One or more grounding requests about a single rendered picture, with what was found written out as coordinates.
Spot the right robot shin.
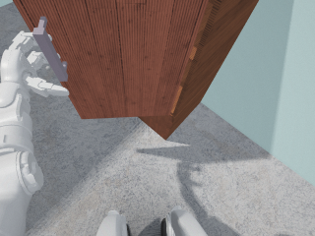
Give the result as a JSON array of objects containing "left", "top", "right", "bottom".
[{"left": 166, "top": 206, "right": 182, "bottom": 236}]

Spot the handle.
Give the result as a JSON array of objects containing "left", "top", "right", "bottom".
[{"left": 32, "top": 16, "right": 68, "bottom": 82}]

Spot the robot left hand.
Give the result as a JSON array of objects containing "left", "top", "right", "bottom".
[{"left": 0, "top": 30, "right": 70, "bottom": 97}]

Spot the robot left thigh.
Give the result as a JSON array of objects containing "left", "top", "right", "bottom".
[{"left": 95, "top": 213, "right": 128, "bottom": 236}]

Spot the left robot forearm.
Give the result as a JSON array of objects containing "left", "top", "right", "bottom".
[{"left": 0, "top": 82, "right": 34, "bottom": 156}]

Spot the robot left upper arm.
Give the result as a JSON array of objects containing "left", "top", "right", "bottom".
[{"left": 0, "top": 150, "right": 44, "bottom": 236}]

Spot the cupboard door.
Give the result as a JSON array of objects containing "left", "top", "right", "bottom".
[{"left": 13, "top": 0, "right": 209, "bottom": 120}]

